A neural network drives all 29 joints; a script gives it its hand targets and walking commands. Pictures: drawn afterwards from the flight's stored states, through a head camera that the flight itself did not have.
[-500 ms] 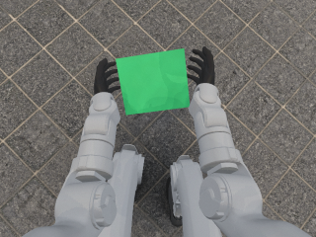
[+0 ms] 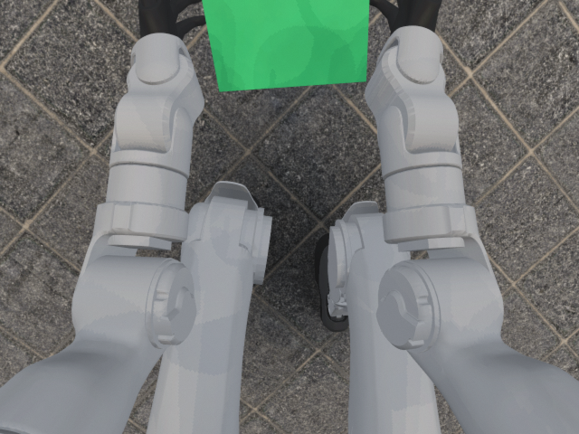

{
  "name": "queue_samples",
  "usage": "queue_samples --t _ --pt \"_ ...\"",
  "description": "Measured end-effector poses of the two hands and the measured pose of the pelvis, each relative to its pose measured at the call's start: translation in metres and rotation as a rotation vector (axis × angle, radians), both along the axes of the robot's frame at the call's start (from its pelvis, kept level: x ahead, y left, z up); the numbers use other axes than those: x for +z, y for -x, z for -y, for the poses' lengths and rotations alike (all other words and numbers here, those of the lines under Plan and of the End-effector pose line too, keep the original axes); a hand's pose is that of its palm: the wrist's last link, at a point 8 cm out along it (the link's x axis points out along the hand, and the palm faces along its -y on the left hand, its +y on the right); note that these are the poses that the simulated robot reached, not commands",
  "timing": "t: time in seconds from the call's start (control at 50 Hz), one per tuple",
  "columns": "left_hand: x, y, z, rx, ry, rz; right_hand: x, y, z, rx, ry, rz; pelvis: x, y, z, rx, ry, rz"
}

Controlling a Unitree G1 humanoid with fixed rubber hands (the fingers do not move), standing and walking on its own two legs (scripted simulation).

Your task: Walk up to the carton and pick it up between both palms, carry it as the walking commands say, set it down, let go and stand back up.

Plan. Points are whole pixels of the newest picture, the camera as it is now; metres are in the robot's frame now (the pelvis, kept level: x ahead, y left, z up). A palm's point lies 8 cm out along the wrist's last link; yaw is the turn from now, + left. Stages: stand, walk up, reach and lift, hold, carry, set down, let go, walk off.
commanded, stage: set down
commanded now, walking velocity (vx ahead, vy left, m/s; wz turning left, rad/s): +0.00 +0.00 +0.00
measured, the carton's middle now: (291, 7) +0.57 +0.05 -0.25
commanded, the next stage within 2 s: none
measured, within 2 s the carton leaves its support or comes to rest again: neither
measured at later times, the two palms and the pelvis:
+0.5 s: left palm (164, 17) +0.52 +0.20 -0.21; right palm (384, 21) +0.55 -0.05 -0.19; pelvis +0.00 -0.01 -0.05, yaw +0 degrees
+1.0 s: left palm out of the picture +0.55 +0.18 -0.22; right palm (398, 17) +0.56 -0.07 -0.21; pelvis +0.01 -0.02 -0.08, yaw -1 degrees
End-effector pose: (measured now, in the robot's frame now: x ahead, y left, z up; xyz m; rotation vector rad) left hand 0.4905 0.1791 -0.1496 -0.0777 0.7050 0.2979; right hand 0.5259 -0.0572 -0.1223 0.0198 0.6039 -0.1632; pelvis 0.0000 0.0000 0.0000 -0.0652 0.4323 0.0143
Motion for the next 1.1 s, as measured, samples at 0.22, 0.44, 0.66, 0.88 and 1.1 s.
queue_samples --t 0.22,0.44,0.66,0.88,1.1 --pt "-0.012 -0.014 0.001 -0.042 -0.015 -0.014 -0.014 -0.011 0.003 0.021 0.037 -0.016 -0.022 0.007 0.001 -0.003 -0.011 0.009" --pt "-0.049 -0.027 -0.015 -0.086 -0.038 -0.055 -0.057 -0.021 -0.005 0.087 -0.008 -0.063 -0.041 0.004 0.005 -0.005 -0.01 -0.044" --pt "-0.063 -0.05 -0.006 -0.148 -0.014 -0.047 -0.083 -0.032 0.006 0.018 0.033 -0.082 -0.063 -0.007 0.005 -0.017 -0.026 -0.046" --pt "-0.066 -0.058 -0.005 -0.156 -0.026 -0.031 -0.09 -0.037 0.014 0.068 -0.045 -0.068 -0.073 -0.008 0.014 -0.039 -0.056 -0.045" --pt "-0.069 -0.06 -0.006 -0.159 0.01 -0.024 -0.093 -0.04 0.017 0.095 -0.058 -0.066 -0.076 -0.009 0.019 -0.051 -0.07 -0.057"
